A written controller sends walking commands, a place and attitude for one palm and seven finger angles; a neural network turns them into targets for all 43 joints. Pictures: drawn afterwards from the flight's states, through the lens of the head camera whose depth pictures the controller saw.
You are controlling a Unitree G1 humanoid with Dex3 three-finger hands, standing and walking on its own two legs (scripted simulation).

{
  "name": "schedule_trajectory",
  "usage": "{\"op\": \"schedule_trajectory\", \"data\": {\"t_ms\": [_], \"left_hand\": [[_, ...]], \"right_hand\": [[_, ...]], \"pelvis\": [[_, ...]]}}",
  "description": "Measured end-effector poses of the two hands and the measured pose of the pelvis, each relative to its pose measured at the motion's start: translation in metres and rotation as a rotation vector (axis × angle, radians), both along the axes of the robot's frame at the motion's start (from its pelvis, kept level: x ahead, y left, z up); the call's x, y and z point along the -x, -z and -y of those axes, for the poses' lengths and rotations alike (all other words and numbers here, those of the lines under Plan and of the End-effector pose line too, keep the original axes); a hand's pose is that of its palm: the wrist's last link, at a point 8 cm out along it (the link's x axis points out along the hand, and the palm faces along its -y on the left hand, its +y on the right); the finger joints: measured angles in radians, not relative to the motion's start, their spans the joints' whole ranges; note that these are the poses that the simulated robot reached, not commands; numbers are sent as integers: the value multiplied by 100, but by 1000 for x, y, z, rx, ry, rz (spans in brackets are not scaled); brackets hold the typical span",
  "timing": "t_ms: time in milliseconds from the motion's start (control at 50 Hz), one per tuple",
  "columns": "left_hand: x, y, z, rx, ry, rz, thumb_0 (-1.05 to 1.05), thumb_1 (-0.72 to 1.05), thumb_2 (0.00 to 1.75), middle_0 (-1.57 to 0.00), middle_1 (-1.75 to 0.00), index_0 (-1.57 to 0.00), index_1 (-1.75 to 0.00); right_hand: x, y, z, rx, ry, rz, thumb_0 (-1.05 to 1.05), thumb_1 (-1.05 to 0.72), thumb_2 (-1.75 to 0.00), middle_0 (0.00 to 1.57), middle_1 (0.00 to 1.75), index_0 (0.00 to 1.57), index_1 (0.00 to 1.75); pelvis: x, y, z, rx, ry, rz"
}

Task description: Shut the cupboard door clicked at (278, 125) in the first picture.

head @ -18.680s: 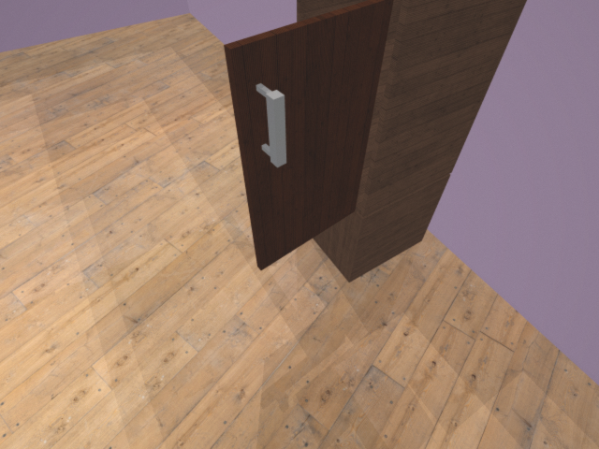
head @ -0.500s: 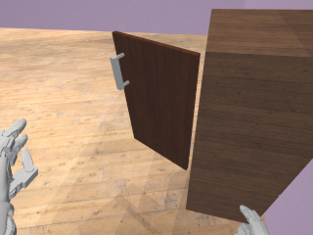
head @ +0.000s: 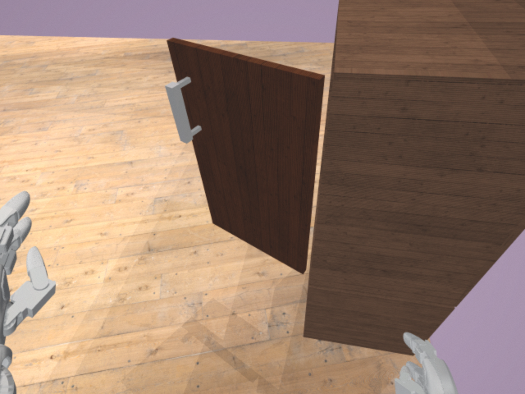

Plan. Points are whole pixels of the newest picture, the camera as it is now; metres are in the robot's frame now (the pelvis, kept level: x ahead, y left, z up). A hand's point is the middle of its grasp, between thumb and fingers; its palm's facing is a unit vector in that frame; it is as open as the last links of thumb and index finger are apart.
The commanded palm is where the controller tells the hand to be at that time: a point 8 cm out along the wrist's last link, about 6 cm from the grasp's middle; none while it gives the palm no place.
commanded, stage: step back with the hand held close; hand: left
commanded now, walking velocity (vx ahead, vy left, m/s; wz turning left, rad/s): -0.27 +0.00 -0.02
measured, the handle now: (186, 110) +0.66 +0.23 +0.11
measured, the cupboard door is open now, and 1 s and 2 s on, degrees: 65 65 65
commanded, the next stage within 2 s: stop stepping back and stand still in 1.64 s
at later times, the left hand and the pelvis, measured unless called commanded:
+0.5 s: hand out of the picture +0.14 +0.29 +0.16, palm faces +0.45 -0.77 -0.45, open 7.4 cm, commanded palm +0.08 +0.32 +0.18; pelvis -0.07 +0.02 -0.01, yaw +0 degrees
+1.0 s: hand out of the picture +0.10 +0.28 +0.16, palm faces +0.45 -0.77 -0.45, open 7.4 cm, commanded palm +0.04 +0.32 +0.18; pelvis -0.10 +0.02 -0.02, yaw +1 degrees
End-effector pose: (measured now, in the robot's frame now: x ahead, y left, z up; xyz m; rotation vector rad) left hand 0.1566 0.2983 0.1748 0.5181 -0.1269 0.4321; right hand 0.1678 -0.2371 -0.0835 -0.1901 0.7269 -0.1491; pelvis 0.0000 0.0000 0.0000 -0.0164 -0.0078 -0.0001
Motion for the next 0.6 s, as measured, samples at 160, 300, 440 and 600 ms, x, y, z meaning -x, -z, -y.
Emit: {"op": "schedule_trajectory", "data": {"t_ms": [160, 300, 440, 600], "left_hand": [[2, -4, -16, -46, 49, -8, 1, 89, 90, -21, -30, -21, -30], [21, -6, -23, -60, 70, 42, 1, 89, 90, -21, -30, -21, -30], [53, -1, -26, -63, 43, 82, 1, 89, 90, -21, -30, -21, -30], [75, -2, -25, -60, 29, 152, 1, 89, 90, -21, -30, -21, -30]], "right_hand": [[20, -5, -5, 35, 67, -26, 2, -90, -90, 20, 30, 20, 30], [42, -11, -18, 33, 62, 2, 2, -90, -90, 20, 30, 20, 30], [70, -5, -22, 38, 35, 1, 2, -90, -90, 20, 30, 20, 30], [101, 4, -19, 70, 18, -38, 2, -90, -90, 20, 30, 20, 30]], "pelvis": [[13, 2, -17, -13, 21, -13], [35, 5, -24, -12, 25, -12], [58, 11, -22, 4, 9, -10], [75, 14, -22, 15, -7, -10]]}}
